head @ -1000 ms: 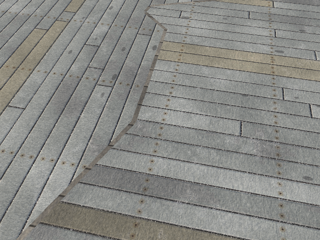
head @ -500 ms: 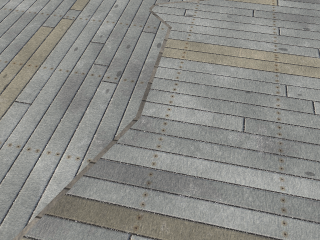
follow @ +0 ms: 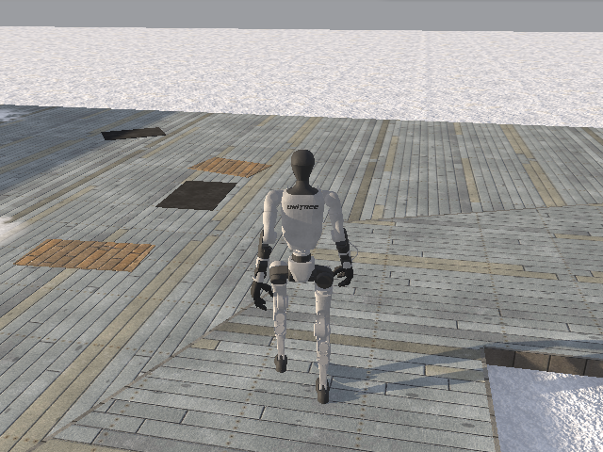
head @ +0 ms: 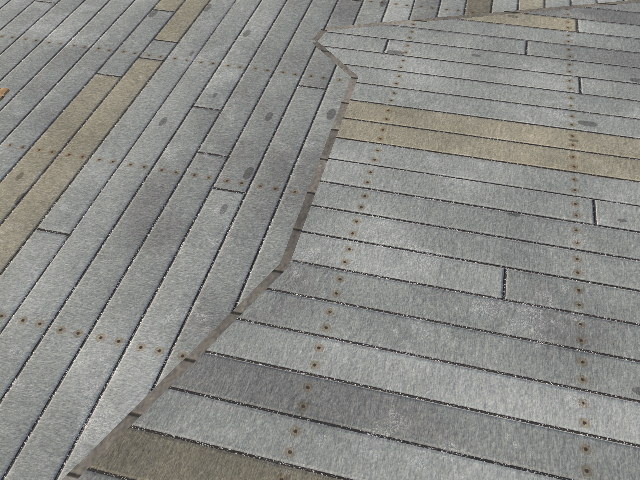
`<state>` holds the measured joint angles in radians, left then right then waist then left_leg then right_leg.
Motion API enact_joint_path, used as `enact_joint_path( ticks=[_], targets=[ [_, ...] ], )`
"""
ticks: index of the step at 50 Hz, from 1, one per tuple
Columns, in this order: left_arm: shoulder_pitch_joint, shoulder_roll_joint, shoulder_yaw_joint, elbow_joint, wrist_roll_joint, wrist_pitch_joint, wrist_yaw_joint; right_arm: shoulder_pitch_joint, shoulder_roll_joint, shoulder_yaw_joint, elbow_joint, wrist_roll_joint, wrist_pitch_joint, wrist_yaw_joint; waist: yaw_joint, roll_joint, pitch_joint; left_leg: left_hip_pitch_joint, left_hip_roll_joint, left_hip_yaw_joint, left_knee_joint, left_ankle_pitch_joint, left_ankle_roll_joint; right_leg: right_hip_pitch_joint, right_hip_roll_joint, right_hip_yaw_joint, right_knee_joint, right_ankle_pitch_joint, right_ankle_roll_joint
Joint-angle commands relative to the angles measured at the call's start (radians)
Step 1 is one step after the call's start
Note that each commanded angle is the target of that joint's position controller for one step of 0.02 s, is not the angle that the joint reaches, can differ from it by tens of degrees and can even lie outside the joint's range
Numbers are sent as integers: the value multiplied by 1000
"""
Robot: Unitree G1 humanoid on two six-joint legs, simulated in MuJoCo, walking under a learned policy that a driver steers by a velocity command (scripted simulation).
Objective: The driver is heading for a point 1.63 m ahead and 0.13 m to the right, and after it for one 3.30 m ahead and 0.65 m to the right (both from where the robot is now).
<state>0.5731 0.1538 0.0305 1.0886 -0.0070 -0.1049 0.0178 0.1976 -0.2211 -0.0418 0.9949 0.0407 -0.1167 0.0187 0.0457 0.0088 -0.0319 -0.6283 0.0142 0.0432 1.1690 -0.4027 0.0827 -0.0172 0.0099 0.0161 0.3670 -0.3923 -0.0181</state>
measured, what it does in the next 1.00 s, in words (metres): walks ahead: left foot, then right foot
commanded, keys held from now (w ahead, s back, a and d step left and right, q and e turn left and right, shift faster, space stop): w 1.00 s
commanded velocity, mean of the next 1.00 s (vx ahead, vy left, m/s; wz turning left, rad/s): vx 0.48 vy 0.00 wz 0.00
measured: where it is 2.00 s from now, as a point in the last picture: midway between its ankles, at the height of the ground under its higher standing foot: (346, 275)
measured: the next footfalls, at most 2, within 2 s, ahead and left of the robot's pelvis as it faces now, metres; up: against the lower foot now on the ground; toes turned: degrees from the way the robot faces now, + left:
left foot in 0.22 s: +0.30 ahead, +0.15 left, +0.00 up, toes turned +3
right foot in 0.78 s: +0.60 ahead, -0.10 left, +0.00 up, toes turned -3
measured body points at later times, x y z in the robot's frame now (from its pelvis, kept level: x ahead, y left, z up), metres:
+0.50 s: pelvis +0.26 +0.07 +0.01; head +0.26 +0.07 +0.46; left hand +0.40 +0.32 -0.10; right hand +0.25 -0.19 -0.13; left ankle +0.26 +0.15 -0.73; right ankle +0.36 -0.10 -0.65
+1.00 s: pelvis +0.53 -0.02 +0.01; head +0.55 -0.03 +0.46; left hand +0.58 +0.24 -0.12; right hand +0.63 -0.29 -0.12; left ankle +0.56 +0.15 -0.65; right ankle +0.55 -0.10 -0.73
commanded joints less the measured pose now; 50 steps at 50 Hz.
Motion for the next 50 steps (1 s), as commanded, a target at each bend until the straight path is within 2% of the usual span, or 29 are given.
enact_joint_path(
  ticks=[1, 3, 5, 7, 8, 10, 11, 12, 13, 14, 15, 16, 18, 20, 22, 25, 28, 34, 37, 38, 39, 40, 41, 42, 43, 44, 46, 48, 50],
  targets=[
    [25, 70, -4, -33, 1, 20, 2, -192, -8, 15, -143, -6, -21, 19, -15, -78, 197, -392, 93, -27, -78, 119, -15, 112, -262, 201, -233, 414, -151],
    [-32, 113, 0, -71, 2, 17, 12, -254, 24, 34, -172, -21, -13, 32, -12, -85, 191, -47, 47, 29, -349, 352, -34, -149, -162, 68, -290, 371, -122],
    [13, 195, 21, -68, -7, 3, 14, -285, -15, 25, -195, -14, -1, 29, -10, -129, 180, 113, 5, 52, -446, 400, -35, -171, -188, 69, -333, 389, -137],
    [24, 205, 28, -61, -16, 0, 11, -292, -72, 10, -215, -5, 3, 23, -33, -151, 175, 127, -16, 47, -542, 366, -6, -41, -217, 65, -261, 599, -122],
    [23, 210, 31, -58, -12, 5, 9, -263, -100, -3, -215, -4, 2, 20, -59, -170, 141, 168, -35, 54, -569, 343, 13, 24, -232, 56, -176, 788, -106],
    [3, 206, 31, -64, 9, 23, 5, 3, -171, -45, -139, 4, 8, 12, -193, -189, -32, 483, -77, 70, -586, 332, 59, 15, -202, 6, 170, 1082, -64],
    [-22, 184, 20, -94, 23, 23, 2, 191, -231, -65, -92, -2, 15, 4, -264, -122, -150, 802, 77, -111, -560, 301, 106, -226, -162, -2, 475, 838, -33],
    [116, -14, -28, -110, 15, 2, -12, 287, -335, -80, -64, -38, 15, 10, -166, 254, -371, 1095, 383, -669, -726, 105, 284, -538, 48, 33, 898, -22, 19],
    [72, 53, -13, -98, -21, -31, -19, 267, -245, -57, -51, -39, 13, 16, -186, 253, -384, 1046, 390, -894, -913, 12, 288, -638, 43, 173, 1078, -126, -6],
    [-66, 131, 8, -146, -51, -43, -20, 150, -184, -40, -62, -29, 6, 16, -155, 191, -168, 876, 360, -720, -916, 40, 229, -740, -17, 125, 1116, -71, -27],
    [-157, 157, 11, -173, -46, -45, -12, 44, -142, -26, -87, -28, 0, 18, -123, 56, -87, 687, 328, -555, -923, 140, 191, -697, -82, 97, 1070, 33, -44],
    [-189, 163, 22, -177, -31, -35, -2, -18, -116, -17, -94, -38, -6, 24, -83, 5, -38, 531, 285, -440, -945, 225, 166, -632, -122, 78, 1015, 97, -49],
    [-139, 123, 30, -170, -23, 2, 4, -42, -82, -6, -73, -52, -9, 27, -16, 56, -3, 380, 219, -307, -1009, 221, 150, -524, -162, 82, 933, 138, -61],
    [-154, 112, 33, -181, -22, 22, 7, -10, -91, -6, -49, -44, -13, 20, 1, 66, 51, 317, 200, -242, -1062, 228, 163, -537, -173, 63, 860, 145, -54],
    [-238, 133, 41, -214, -6, 24, 10, 27, -123, -11, -35, -45, -14, 6, -6, 45, 87, 326, 204, -217, -1091, 244, 176, -621, -186, 54, 769, 231, -29],
    [-369, 137, 44, -254, 2, 17, 3, 91, -149, -16, -24, -43, -3, -14, -39, 21, 97, 411, 208, -196, -1095, 284, 168, -726, -189, 46, 589, 387, -4],
    [-484, 124, 37, -283, -4, 9, -9, 144, -162, -17, -21, -34, 6, -24, -79, 27, 101, 460, 185, -140, -1088, 323, 135, -697, -152, 10, 389, 497, 5],
    [-638, 126, 24, -339, -18, -4, -47, 241, -182, -25, 10, -21, 30, -27, -132, 41, 135, 626, 232, -122, -1006, 326, 115, -676, -109, -18, 191, 421, -6],
    [-577, 166, 36, -341, -19, -15, -58, 219, -201, -35, 8, -19, 43, -28, -79, 75, 98, 678, 257, -129, -902, 498, 91, -549, -69, -43, 136, 308, -50],
    [-472, 198, 54, -314, -17, -17, -56, 195, -199, -33, 2, -22, 49, -27, -16, 76, 36, 669, 223, -94, -772, 683, 70, -403, -33, -73, 115, 299, -74],
    [-281, 257, 82, -258, -14, -18, -48, 186, -168, -22, -10, -31, 51, -27, 62, 55, -87, 575, 164, -45, -542, 748, 38, -138, -41, -56, 136, 320, -112],
    [-109, 365, 109, -226, 10, -17, -42, 253, -86, 6, -38, -41, 40, -23, 75, -124, -266, 228, 54, 18, -137, 458, -24, 268, -299, 301, 138, 279, -235],
    [-67, 360, 103, -210, 9, -14, -50, 302, -19, 28, -30, -31, 12, -16, 55, -298, -371, -27, -77, -94, 85, -158, -45, 435, -426, 703, -36, 128, -319],
    [-117, 273, 76, -217, 1, -18, -50, 210, -140, -4, -44, -1, -7, -12, 61, -212, -268, -133, -11, -170, 183, -131, -21, 361, -392, 638, -60, 91, -264],
    [-219, 236, 63, -239, -3, -17, -48, 128, -169, -10, -72, 8, -16, -12, 38, -158, -148, -158, 44, -137, 170, -32, -6, 214, -362, 481, -73, 179, -226],
    [-300, 209, 52, -255, 2, -14, -49, 89, -161, -13, -76, -5, -14, -18, 6, -77, -89, -108, 88, -118, 118, 56, -8, 70, -322, 371, -103, 271, -209],
    [-353, 165, 40, -252, 14, -17, -57, 110, -125, -20, -69, -19, 13, -22, -54, -87, -30, 3, 138, -119, 20, 143, -14, -97, -256, 238, -173, 335, -192],
    [-328, 177, 44, -230, 12, -22, -54, 130, -93, -20, -61, -20, 35, -25, -73, -82, -4, 21, 141, -105, -28, 175, -28, -146, -236, 173, -214, 400, -209],
    [-293, 202, 51, -211, 12, -23, -42, 70, -98, -25, -83, -27, 43, -28, -69, -64, 32, -47, 146, -103, -110, 249, -45, -139, -236, 137, -238, 454, -217]
  ],
)
Velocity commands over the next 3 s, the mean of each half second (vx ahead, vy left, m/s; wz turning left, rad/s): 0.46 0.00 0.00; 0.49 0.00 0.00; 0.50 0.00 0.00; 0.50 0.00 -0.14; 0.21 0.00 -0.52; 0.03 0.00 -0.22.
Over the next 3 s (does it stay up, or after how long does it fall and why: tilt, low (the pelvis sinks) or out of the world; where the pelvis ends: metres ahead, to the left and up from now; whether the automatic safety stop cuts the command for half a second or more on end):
stays up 1.30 -0.05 0.00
